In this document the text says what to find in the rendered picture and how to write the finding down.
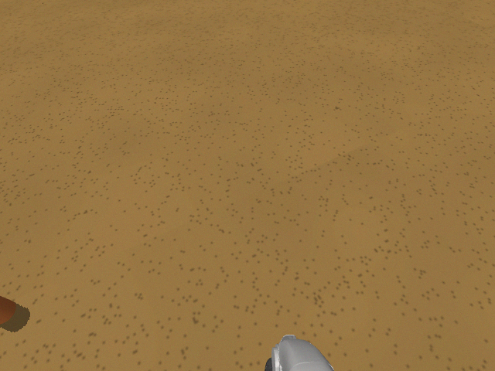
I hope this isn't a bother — can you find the can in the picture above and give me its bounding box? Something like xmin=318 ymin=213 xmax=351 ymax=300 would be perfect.
xmin=0 ymin=296 xmax=16 ymax=324

